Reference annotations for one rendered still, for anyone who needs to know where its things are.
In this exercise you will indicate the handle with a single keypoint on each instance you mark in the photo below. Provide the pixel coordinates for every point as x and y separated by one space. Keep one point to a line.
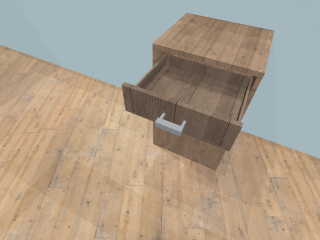
169 126

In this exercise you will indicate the drawer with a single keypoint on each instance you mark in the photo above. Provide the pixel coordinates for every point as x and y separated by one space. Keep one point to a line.
211 100

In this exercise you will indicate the cabinet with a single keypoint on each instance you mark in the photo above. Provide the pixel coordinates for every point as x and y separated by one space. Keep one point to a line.
231 46

